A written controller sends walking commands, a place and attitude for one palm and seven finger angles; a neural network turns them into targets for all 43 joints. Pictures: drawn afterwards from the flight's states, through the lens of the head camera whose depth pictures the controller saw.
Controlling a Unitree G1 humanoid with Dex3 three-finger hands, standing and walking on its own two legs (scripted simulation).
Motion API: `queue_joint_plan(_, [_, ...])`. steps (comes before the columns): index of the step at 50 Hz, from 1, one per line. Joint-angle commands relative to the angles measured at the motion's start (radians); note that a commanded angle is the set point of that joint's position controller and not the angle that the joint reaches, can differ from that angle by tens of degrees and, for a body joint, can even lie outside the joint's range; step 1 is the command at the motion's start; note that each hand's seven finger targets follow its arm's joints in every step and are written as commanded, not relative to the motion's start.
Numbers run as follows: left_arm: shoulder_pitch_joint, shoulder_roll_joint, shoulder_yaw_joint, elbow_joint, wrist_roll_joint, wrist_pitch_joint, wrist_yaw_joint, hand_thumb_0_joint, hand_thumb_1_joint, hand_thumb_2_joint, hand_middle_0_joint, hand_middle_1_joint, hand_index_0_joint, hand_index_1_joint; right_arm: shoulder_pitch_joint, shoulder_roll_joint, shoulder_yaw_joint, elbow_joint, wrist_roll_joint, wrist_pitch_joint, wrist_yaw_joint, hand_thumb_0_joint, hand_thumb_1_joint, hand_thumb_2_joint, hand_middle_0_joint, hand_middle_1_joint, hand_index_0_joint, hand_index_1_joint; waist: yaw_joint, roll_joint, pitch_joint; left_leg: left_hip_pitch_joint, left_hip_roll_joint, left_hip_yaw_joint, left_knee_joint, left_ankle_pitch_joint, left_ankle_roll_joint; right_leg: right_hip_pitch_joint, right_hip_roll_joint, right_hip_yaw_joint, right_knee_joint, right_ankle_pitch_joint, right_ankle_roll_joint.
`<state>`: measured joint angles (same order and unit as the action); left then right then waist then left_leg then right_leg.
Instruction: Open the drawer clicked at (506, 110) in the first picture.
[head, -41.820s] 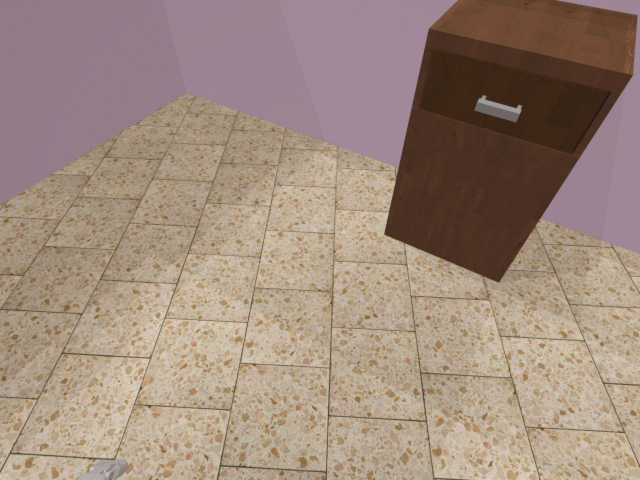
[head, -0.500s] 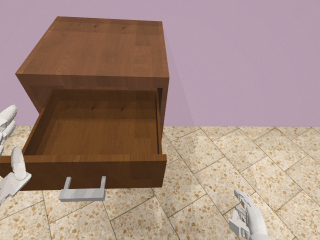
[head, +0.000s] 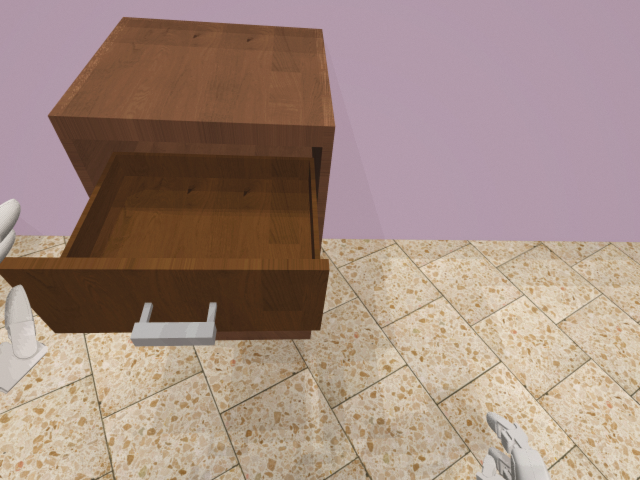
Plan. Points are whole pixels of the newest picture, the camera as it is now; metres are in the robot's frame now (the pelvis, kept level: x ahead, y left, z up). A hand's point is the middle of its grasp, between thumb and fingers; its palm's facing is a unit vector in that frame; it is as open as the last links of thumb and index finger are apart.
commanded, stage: step back with the hand held close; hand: left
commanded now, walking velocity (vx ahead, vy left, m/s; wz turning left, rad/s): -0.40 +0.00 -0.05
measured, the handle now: (177, 321) +0.35 +0.22 -0.06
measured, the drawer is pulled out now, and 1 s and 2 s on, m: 0.29 0.29 0.29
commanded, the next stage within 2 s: stop stepping back and stand still in 0.26 s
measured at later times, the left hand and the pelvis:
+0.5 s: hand out of the picture +0.09 +0.22 +0.18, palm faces +0.33 -0.85 -0.40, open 7.4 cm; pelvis -0.11 -0.01 +0.01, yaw -2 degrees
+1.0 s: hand out of the picture +0.04 +0.21 +0.18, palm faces +0.34 -0.83 -0.44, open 7.4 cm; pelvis -0.15 -0.02 +0.01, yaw -1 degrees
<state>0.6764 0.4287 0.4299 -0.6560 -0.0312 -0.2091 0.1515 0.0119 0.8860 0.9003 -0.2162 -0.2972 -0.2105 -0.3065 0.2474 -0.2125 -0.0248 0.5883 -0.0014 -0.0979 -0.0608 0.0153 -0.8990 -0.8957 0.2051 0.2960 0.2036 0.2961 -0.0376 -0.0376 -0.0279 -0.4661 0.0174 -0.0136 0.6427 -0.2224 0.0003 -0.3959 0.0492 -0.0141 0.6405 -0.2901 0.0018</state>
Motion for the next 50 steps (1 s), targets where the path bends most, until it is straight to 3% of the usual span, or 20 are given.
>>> queue_joint_plan(1, [-0.055, 0.087, 0.066, -0.205, -0.014, -0.085, -0.004, 0.0, 0.9, 0.9, -0.2, -0.3, -0.2, -0.3, -0.132, -0.137, -0.038, -0.118, -0.008, -0.081, 0.0, 0.0, -0.9, -0.9, 0.2, 0.3, 0.2, 0.3, 0.023, 0.153, -0.089, -0.034, 0.201, -0.154, -0.182, 0.137, 0.078, 0.16, -0.04, 0.048, -0.075, 0.121, 0.003])
queue_joint_plan(3, [-0.059, 0.09, 0.052, -0.185, -0.019, -0.079, -0.011, 0.0, 0.9, 0.9, -0.2, -0.3, -0.2, -0.3, -0.131, -0.125, -0.05, -0.124, 0.012, -0.074, 0.009, 0.0, -0.9, -0.9, 0.2, 0.3, 0.2, 0.3, 0.026, 0.021, -0.163, -0.019, 0.091, -0.056, -0.037, -0.041, 0.026, 0.14, -0.143, 0.198, -0.168, 0.153, -0.035])
queue_joint_plan(5, [-0.067, 0.114, 0.045, -0.173, -0.021, -0.07, -0.002, 0.0, 0.9, 0.9, -0.2, -0.3, -0.2, -0.3, -0.123, -0.105, -0.061, -0.113, 0.015, -0.053, 0.019, 0.0, -0.9, -0.9, 0.2, 0.3, 0.2, 0.3, 0.021, -0.128, -0.14, 0.01, -0.031, -0.013, 0.278, -0.227, -0.018, -0.01, -0.371, 0.457, -0.395, -0.045, -0.149])
queue_joint_plan(6, [-0.072, 0.12, 0.048, -0.169, -0.015, -0.063, 0.005, 0.0, 0.9, 0.9, -0.2, -0.3, -0.2, -0.3, -0.15, -0.091, -0.06, -0.112, 0.006, -0.036, 0.022, 0.0, -0.9, -0.9, 0.2, 0.3, 0.2, 0.3, 0.032, -0.137, -0.141, -0.013, -0.031, -0.039, 0.44, -0.27, -0.019, -0.015, -0.411, 0.465, -0.422, -0.062, -0.189])
queue_joint_plan(8, [-0.059, 0.116, 0.065, -0.142, -0.005, -0.063, 0.007, 0.0, 0.9, 0.9, -0.2, -0.3, -0.2, -0.3, -0.161, -0.06, -0.03, -0.122, -0.006, -0.011, 0.014, 0.0, -0.9, -0.9, 0.2, 0.3, 0.2, 0.3, 0.02, -0.115, -0.106, -0.023, -0.006, -0.04, 0.419, -0.263, -0.021, -0.004, -0.349, 0.325, -0.374, 0.094, -0.178])
queue_joint_plan(10, [-0.062, 0.119, 0.066, -0.135, 0.0, -0.059, 0.006, 0.0, 0.9, 0.9, -0.2, -0.3, -0.2, -0.3, -0.169, -0.06, -0.011, -0.123, -0.006, 0.012, 0.0, 0.0, -0.9, -0.9, 0.2, 0.3, 0.2, 0.3, 0.018, -0.099, -0.071, 0.051, -0.002, -0.018, 0.122, -0.261, -0.008, 0.001, -0.267, 0.218, -0.319, 0.199, -0.13])
queue_joint_plan(12, [-0.078, 0.107, 0.039, -0.184, -0.011, -0.059, -0.001, 0.0, 0.9, 0.9, -0.2, -0.3, -0.2, -0.3, -0.133, -0.086, -0.007, -0.113, -0.006, 0.02, -0.005, 0.0, -0.9, -0.9, 0.2, 0.3, 0.2, 0.3, -0.005, 0.046, -0.069, 0.137, -0.011, 0.024, -0.268, -0.085, 0.004, 0.041, -0.169, 0.133, -0.219, 0.186, -0.054])
queue_joint_plan(14, [-0.101, 0.125, 0.053, -0.232, 0.001, -0.072, 0.003, 0.0, 0.9, 0.9, -0.2, -0.3, -0.2, -0.3, -0.146, -0.121, -0.044, -0.129, -0.006, 0.004, -0.004, 0.0, -0.9, -0.9, 0.2, 0.3, 0.2, 0.3, 0.013, 0.31, -0.098, 0.101, 0.297, -0.238, -0.336, 0.212, 0.107, 0.026, -0.028, 0.024, 0.09, -0.006, 0.019])
queue_joint_plan(17, [-0.061, 0.113, 0.078, -0.294, -0.04, -0.064, -0.006, 0.0, 0.9, 0.9, -0.2, -0.3, -0.2, -0.3, -0.108, -0.096, -0.049, -0.119, -0.028, -0.059, 0.012, 0.0, -0.9, -0.9, 0.2, 0.3, 0.2, 0.3, 0.005, 0.288, -0.137, 0.123, 0.359, -0.238, -0.287, 0.421, 0.176, -0.089, -0.002, 0.076, 0.445, -0.261, 0.02])
queue_joint_plan(20, [-0.037, 0.065, 0.037, -0.286, -0.035, -0.044, 0.0, 0.0, 0.9, 0.9, -0.2, -0.3, -0.2, -0.3, -0.12, -0.103, -0.041, -0.092, -0.008, -0.08, 0.027, 0.0, -0.9, -0.9, 0.2, 0.3, 0.2, 0.3, 0.027, 0.238, -0.139, 0.275, 0.286, -0.102, -0.209, 0.48, 0.134, -0.106, -0.015, 0.02, 0.311, -0.202, 0.032])
queue_joint_plan(25, [-0.037, 0.095, 0.062, -0.205, -0.017, -0.018, 0.003, 0.0, 0.9, 0.9, -0.2, -0.3, -0.2, -0.3, -0.145, -0.112, -0.003, -0.133, 0.013, -0.068, 0.023, 0.0, -0.9, -0.9, 0.2, 0.3, 0.2, 0.3, 0.029, 0.184, -0.02, -0.02, 0.14, -0.05, -0.227, -0.366, 0.051, 0.252, -0.011, -0.052, -0.208, -0.041, 0.022])
queue_joint_plan(26, [-0.049, 0.11, 0.077, -0.19, -0.012, -0.024, 0.003, 0.0, 0.9, 0.9, -0.2, -0.3, -0.2, -0.3, -0.141, -0.105, -0.003, -0.135, 0.012, -0.062, 0.02, 0.0, -0.9, -0.9, 0.2, 0.3, 0.2, 0.3, 0.023, 0.098, -0.02, -0.021, 0.074, 0.013, -0.125, -0.388, 0.018, 0.242, -0.06, -0.003, -0.284, -0.069, -0.011])
queue_joint_plan(28, [-0.08, 0.142, 0.093, -0.168, -0.017, -0.024, 0.003, 0.0, 0.9, 0.9, -0.2, -0.3, -0.2, -0.3, -0.124, -0.094, -0.019, -0.144, 0.025, -0.049, 0.016, 0.0, -0.9, -0.9, 0.2, 0.3, 0.2, 0.3, 0.027, -0.187, -0.052, 0.007, -0.031, 0.03, 0.297, -0.269, -0.012, 0.029, -0.317, 0.435, -0.479, -0.418, -0.132])
queue_joint_plan(29, [-0.084, 0.144, 0.098, -0.17, -0.018, -0.027, 0.004, 0.0, 0.9, 0.9, -0.2, -0.3, -0.2, -0.3, -0.129, -0.107, -0.026, -0.137, 0.022, -0.042, 0.02, 0.0, -0.9, -0.9, 0.2, 0.3, 0.2, 0.3, 0.029, -0.184, -0.045, 0.0, -0.028, -0.005, 0.422, -0.214, -0.008, 0.007, -0.363, 0.493, -0.506, -0.381, -0.161])
queue_joint_plan(32, [-0.049, 0.101, 0.053, -0.126, -0.011, -0.039, 0.011, 0.0, 0.9, 0.9, -0.2, -0.3, -0.2, -0.3, -0.139, -0.085, -0.006, -0.118, 0.006, -0.023, 0.01, 0.0, -0.9, -0.9, 0.2, 0.3, 0.2, 0.3, 0.004, -0.077, -0.011, 0.025, 0.011, -0.006, 0.259, -0.179, 0.007, 0.02, -0.31, 0.28, -0.454, -0.258, -0.144])
queue_joint_plan(36, [-0.024, 0.096, 0.028, -0.108, 0.011, -0.047, 0.02, 0.0, 0.9, 0.9, -0.2, -0.3, -0.2, -0.3, -0.117, -0.099, -0.002, -0.111, 0.007, -0.05, -0.007, 0.0, -0.9, -0.9, 0.2, 0.3, 0.2, 0.3, 0.012, -0.032, -0.006, 0.205, -0.012, 0.042, -0.21, -0.144, 0.046, 0.073, -0.236, 0.189, -0.405, -0.217, -0.084])
queue_joint_plan(39, [-0.024, 0.101, 0.026, -0.164, -0.001, -0.062, 0.017, 0.0, 0.9, 0.9, -0.2, -0.3, -0.2, -0.3, -0.11, -0.151, -0.031, -0.143, 0.009, -0.065, -0.007, 0.0, -0.9, -0.9, 0.2, 0.3, 0.2, 0.3, 0.024, 0.164, -0.047, 0.218, 0.127, -0.124, -0.333, -0.015, 0.091, 0.185, -0.095, 0.07, -0.169, 0.037, -0.022])
queue_joint_plan(41, [-0.013, 0.119, 0.055, -0.183, 0.007, -0.057, 0.02, 0.0, 0.9, 0.9, -0.2, -0.3, -0.2, -0.3, -0.118, -0.118, -0.01, -0.131, 0.012, -0.065, -0.004, 0.0, -0.9, -0.9, 0.2, 0.3, 0.2, 0.3, 0.023, 0.248, -0.024, 0.076, 0.156, -0.186, -0.419, -0.274, 0.096, 0.219, -0.061, 0.015, -0.117, -0.063, -0.001])
queue_joint_plan(45, [-0.026, 0.107, 0.052, -0.169, 0.004, -0.056, 0.022, 0.0, 0.9, 0.9, -0.2, -0.3, -0.2, -0.3, -0.121, -0.124, -0.013, -0.122, 0.015, -0.085, -0.006, 0.0, -0.9, -0.9, 0.2, 0.3, 0.2, 0.3, 0.023, 0.102, -0.004, 0.014, 0.104, -0.112, -0.322, -0.147, 0.07, 0.298, -0.076, 0.043, -0.187, 0.091, 0.0])
queue_joint_plan(50, [-0.059, 0.075, 0.013, -0.101, -0.002, -0.055, 0.013, 0.0, 0.9, 0.9, -0.2, -0.3, -0.2, -0.3, -0.112, -0.116, -0.015, -0.108, 0.012, -0.074, 0.009, 0.0, -0.9, -0.9, 0.2, 0.3, 0.2, 0.3, 0.009, -0.011, 0.017, 0.131, 0.019, -0.036, -0.154, -0.126, 0.033, 0.132, -0.166, 0.217, -0.378, -0.091, -0.044])
